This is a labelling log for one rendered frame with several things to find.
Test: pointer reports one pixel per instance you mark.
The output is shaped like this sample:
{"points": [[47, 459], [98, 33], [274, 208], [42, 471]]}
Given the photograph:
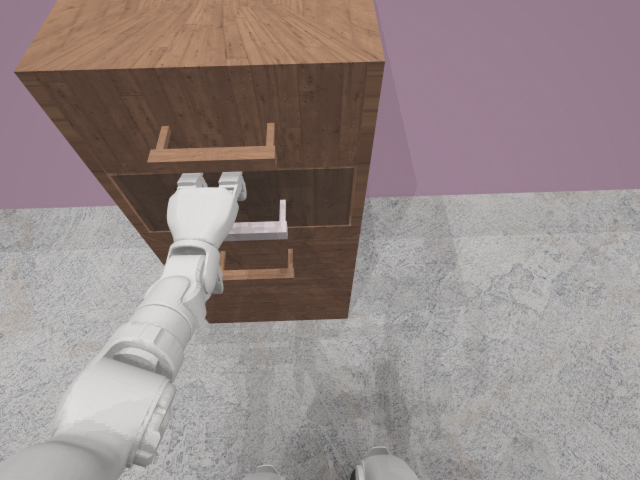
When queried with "left robot hand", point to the left robot hand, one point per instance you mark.
{"points": [[196, 211]]}

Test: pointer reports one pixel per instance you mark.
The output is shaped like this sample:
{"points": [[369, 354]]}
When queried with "robot left shin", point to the robot left shin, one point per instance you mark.
{"points": [[266, 468]]}

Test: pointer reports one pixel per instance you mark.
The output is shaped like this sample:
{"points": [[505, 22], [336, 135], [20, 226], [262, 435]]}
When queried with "left robot forearm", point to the left robot forearm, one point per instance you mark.
{"points": [[156, 336]]}

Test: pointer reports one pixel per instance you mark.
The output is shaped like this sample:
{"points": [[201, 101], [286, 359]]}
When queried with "robot right shin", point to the robot right shin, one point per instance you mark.
{"points": [[377, 451]]}

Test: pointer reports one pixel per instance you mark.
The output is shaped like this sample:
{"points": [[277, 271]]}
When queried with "cabinet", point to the cabinet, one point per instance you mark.
{"points": [[121, 77]]}

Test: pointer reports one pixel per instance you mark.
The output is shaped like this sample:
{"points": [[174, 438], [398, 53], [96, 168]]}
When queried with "left robot upper arm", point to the left robot upper arm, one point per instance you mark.
{"points": [[116, 418]]}

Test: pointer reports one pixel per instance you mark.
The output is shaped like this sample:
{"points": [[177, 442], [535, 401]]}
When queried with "handle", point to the handle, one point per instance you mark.
{"points": [[258, 276], [271, 230], [217, 159]]}

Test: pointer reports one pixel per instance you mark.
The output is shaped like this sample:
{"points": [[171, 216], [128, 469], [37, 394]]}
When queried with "robot shin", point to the robot shin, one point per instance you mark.
{"points": [[377, 451], [266, 468]]}

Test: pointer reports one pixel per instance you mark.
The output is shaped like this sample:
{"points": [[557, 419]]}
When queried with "drawer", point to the drawer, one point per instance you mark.
{"points": [[315, 196]]}

